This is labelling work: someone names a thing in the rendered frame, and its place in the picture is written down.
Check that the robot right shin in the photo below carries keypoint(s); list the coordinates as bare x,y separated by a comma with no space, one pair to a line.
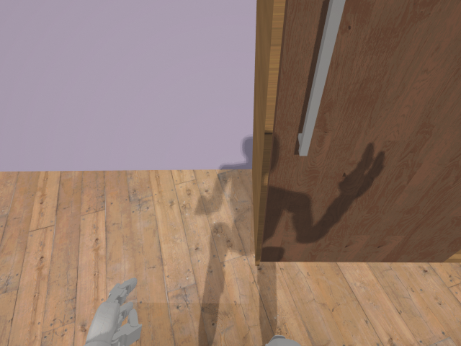
277,336

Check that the left robot hand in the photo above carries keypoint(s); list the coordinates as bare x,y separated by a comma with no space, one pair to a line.
107,326

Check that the handle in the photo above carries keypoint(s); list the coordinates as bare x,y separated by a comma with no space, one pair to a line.
331,27

